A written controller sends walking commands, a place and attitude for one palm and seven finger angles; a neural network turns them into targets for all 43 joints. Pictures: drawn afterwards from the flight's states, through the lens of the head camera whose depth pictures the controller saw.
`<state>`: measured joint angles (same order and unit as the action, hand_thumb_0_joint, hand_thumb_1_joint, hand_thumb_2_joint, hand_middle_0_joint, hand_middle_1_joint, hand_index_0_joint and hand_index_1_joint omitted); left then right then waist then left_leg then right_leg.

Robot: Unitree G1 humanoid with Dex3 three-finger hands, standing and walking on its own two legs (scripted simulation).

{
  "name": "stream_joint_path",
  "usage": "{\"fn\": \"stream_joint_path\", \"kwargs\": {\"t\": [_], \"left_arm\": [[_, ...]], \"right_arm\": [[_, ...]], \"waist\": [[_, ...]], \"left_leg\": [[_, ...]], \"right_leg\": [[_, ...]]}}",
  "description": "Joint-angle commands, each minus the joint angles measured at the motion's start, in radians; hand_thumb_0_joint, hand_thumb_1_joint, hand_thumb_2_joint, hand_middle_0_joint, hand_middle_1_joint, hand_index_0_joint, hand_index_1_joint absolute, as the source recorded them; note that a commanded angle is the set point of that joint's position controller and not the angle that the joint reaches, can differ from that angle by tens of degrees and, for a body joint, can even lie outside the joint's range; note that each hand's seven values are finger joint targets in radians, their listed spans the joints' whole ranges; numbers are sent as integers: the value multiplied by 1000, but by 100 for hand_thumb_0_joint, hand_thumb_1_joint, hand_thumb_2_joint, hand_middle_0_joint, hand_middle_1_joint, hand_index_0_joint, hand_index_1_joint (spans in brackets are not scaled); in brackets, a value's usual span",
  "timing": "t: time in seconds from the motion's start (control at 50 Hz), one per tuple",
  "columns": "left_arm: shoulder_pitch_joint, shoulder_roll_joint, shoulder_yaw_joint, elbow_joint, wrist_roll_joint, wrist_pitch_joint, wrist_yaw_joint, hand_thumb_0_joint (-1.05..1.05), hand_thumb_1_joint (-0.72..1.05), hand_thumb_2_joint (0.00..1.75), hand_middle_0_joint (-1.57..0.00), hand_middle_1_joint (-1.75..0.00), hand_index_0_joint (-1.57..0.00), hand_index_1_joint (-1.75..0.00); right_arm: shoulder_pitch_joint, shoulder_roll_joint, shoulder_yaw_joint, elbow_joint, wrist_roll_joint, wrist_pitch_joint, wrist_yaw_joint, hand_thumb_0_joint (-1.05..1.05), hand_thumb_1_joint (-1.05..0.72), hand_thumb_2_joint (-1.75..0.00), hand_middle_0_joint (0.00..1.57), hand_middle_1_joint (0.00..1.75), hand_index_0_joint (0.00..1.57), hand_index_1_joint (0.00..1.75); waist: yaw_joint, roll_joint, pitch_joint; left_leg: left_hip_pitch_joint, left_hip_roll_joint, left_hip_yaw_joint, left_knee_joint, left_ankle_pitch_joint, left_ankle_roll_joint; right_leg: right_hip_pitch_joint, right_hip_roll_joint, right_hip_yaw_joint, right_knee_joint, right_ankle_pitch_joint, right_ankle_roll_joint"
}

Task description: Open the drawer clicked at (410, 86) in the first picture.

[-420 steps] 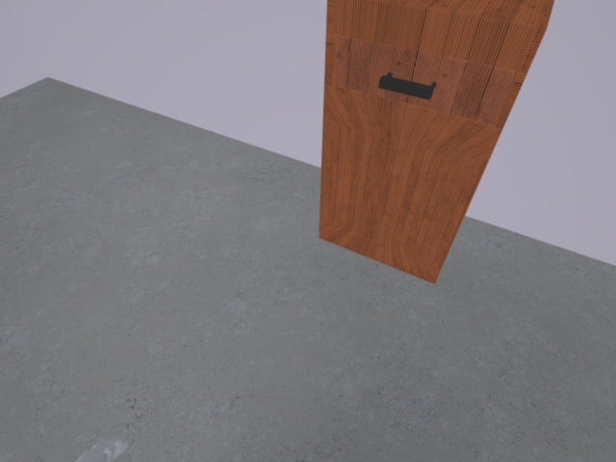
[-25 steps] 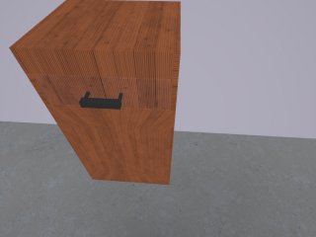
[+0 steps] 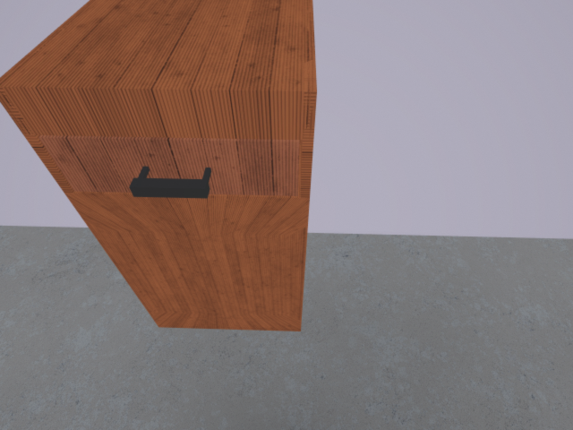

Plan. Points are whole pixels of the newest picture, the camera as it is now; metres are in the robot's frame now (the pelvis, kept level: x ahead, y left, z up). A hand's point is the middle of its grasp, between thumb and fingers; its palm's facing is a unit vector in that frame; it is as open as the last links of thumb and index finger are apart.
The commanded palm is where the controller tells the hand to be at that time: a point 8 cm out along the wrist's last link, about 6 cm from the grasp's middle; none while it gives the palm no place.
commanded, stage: look again from close up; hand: left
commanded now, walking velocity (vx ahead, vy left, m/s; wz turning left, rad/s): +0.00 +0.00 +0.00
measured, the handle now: (173, 179) +0.53 +0.25 +0.02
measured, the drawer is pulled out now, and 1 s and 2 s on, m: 0.00 0.00 0.00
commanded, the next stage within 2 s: raise the hand with hooked fingers in 0.34 s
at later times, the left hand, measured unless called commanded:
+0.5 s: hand out of the picture +0.03 +0.21 -0.16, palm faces -0.07 -0.96 -0.27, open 7.3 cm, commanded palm +0.10 +0.25 -0.06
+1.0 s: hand (114, 426) +0.14 +0.23 -0.03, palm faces +0.04 -0.05 -1.00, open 9.4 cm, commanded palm +0.15 +0.23 +0.03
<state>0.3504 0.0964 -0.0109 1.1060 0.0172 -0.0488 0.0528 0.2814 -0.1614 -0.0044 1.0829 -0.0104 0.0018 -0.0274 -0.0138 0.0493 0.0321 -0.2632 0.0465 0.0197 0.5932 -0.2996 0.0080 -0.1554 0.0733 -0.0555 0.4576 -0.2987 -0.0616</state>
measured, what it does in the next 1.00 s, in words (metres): stands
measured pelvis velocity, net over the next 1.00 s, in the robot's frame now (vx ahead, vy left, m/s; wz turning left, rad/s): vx -0.03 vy -0.02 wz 0.02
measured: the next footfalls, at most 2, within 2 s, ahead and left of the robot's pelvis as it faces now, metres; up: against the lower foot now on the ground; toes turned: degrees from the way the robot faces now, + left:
none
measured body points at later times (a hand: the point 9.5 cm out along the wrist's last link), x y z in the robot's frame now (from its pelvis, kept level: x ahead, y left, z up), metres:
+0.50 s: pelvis +0.00 +0.03 +0.00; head +0.02 +0.03 +0.45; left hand +0.03 +0.26 -0.14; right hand -0.01 -0.19 -0.15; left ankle -0.01 +0.12 -0.73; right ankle -0.03 -0.08 -0.73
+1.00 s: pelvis -0.03 -0.02 -0.04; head -0.01 -0.04 +0.41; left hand +0.13 +0.23 +0.02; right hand +0.24 -0.22 -0.10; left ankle -0.01 +0.12 -0.73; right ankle -0.03 -0.08 -0.73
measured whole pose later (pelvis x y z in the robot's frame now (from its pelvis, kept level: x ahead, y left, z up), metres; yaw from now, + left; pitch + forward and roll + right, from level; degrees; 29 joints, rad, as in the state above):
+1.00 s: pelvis -0.03 -0.02 -0.04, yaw +1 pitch +7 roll +2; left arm 0.42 0.39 -0.06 -0.01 1.07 -0.04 0.47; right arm 0.03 -0.26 -0.02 0.51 -0.09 0.08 0.02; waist 0.14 0.00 -0.10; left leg -0.61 0.01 0.02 0.87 -0.39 -0.01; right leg -0.57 0.03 -0.08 0.91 -0.47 -0.09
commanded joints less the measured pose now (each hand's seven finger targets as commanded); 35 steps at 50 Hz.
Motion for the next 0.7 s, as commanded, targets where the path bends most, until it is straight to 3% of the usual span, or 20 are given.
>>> {"fn": "stream_joint_path", "kwargs": {"t": [0.0,0.02,0.08,0.16,0.26,0.4,0.42,0.44,0.46,0.48,0.5,0.52,0.54,0.56,0.58,0.6,0.64,0.66,0.68], "left_arm": [[24,118,22,-60,-7,1,4,0,90,90,-20,-30,-20,-30],[32,113,22,-61,-7,7,3,0,90,90,-20,-30,-20,-30],[35,121,20,-52,-4,20,-3,0,90,90,-20,-30,-20,-30],[19,132,17,-57,-5,27,-9,0,90,90,-20,-30,-20,-30],[13,139,15,-67,-6,33,-13,0,90,90,-20,-30,-20,-30],[16,141,16,-56,-6,31,-14,0,90,90,-20,-30,-20,-30],[71,163,15,-28,6,13,25,0,90,90,-20,-30,-20,-30],[-722,531,55,-1561,183,-138,50,0,88,89,-20,-32,-20,-32],[-244,428,46,-1312,202,-58,116,0,85,88,-20,-33,-20,-33],[-190,328,19,-1258,140,17,170,0,83,87,-21,-34,-21,-34],[111,91,-116,-1042,166,121,176,0,81,86,-21,-36,-21,-36],[-61,117,-149,-1262,198,109,185,0,78,85,-21,-37,-21,-37],[-38,178,-123,-1276,294,103,212,0,76,84,-21,-39,-21,-39],[-9,206,-123,-1253,388,100,240,0,74,83,-21,-40,-21,-40],[58,224,-103,-1203,466,110,263,0,71,82,-21,-42,-21,-42],[141,228,-92,-1159,557,119,281,0,69,81,-22,-43,-22,-43],[329,168,-123,-1058,722,129,310,0,64,79,-22,-47,-22,-47],[384,142,-139,-1035,786,126,314,0,62,78,-22,-48,-22,-48],[420,163,-108,-1028,843,113,316,0,60,77,-22,-50,-22,-50]], "right_arm": [[102,-49,1,-38,-5,-35,0,0,-90,-90,20,30,20,30],[95,-59,1,-42,-8,-32,-3,0,-90,-90,20,30,20,30],[76,-66,7,-39,-8,-35,-6,0,-90,-90,20,30,20,30],[69,-85,12,-42,-7,-33,-6,0,-90,-90,20,30,20,30],[68,-97,14,-32,-9,-34,-4,0,-90,-90,20,30,20,30],[71,-98,13,-16,-5,-45,-8,0,-90,-90,20,30,20,30],[-28,-128,3,-83,11,-42,0,0,-90,-90,20,30,20,30],[-6,-290,-23,-429,52,-187,-25,0,-90,-90,20,30,20,30],[-76,-188,6,-374,36,-296,-65,0,-90,-90,20,30,20,30],[-64,-178,-22,-297,44,-329,-74,0,-90,-90,20,30,20,30],[-62,-121,-14,-290,55,-328,-77,0,-90,-90,20,30,20,30],[-94,-157,-16,-375,50,-334,-60,0,-90,-90,20,30,20,30],[-112,-193,-28,-400,32,-335,-58,0,-90,-90,20,30,20,30],[-123,-204,-27,-432,16,-324,-53,0,-90,-90,20,30,20,30],[-133,-215,-34,-477,5,-298,-39,0,-90,-90,20,30,20,30],[-135,-216,-44,-510,-9,-263,-23,0,-90,-90,20,30,20,30],[-197,-212,-61,-580,-30,-183,12,0,-90,-90,20,30,20,30],[-220,-212,-64,-607,-33,-136,30,0,-90,-90,20,30,20,30],[-234,-211,-72,-626,-29,-92,51,0,-90,-90,20,30,20,30]], "waist": [[-8,-5,-17],[1,-32,19],[17,34,60],[20,-69,89],[24,-46,89],[26,-41,14],[54,-147,67],[-51,204,-462],[32,347,-439],[10,271,-367],[5,169,-226],[-2,119,-128],[-11,73,-154],[-18,22,-110],[-3,-38,-108],[22,-146,-130],[73,-307,-88],[91,-349,-68],[123,-336,-75]], "left_leg": [[56,50,-63,-118,208,31],[28,64,-73,-126,206,41],[-4,66,-100,-172,224,53],[-23,60,-108,-213,132,56],[-20,61,-123,-258,72,62],[48,62,-108,-239,206,65],[-17,72,-75,-45,334,29],[284,-26,-62,-153,494,37],[417,37,-82,-167,663,-16],[302,40,-82,-194,558,-59],[194,41,-90,-218,454,-34],[110,27,-105,-199,337,-22],[68,17,-101,-155,237,-10],[-8,-7,-99,-111,186,-1],[-60,-27,-101,-72,196,6],[-80,-28,-91,-34,238,9],[-173,-34,-59,1,178,2],[-216,-40,-41,9,130,-1],[-239,-47,-27,15,146,-2]], "right_leg": [[-55,-162,118,-19,243,-13],[-66,-145,117,-30,176,-6],[-52,-135,103,-17,111,2],[-58,-139,104,-33,65,10],[-59,-140,98,-30,40,14],[-27,-153,96,-25,110,25],[-69,-202,140,-73,395,42],[-75,-82,135,73,377,1],[-168,-82,32,165,93,-2],[-219,-72,-3,207,-29,19],[-273,-77,-3,218,-79,35],[-281,-86,-2,186,-48,32],[-296,-75,0,147,-17,23],[-319,-67,4,127,12,12],[-311,-62,19,116,29,3],[-326,-47,19,129,23,1],[-378,-35,12,156,-56,-1],[-391,-33,22,163,-74,-5],[-360,-35,60,172,-19,-15]]}}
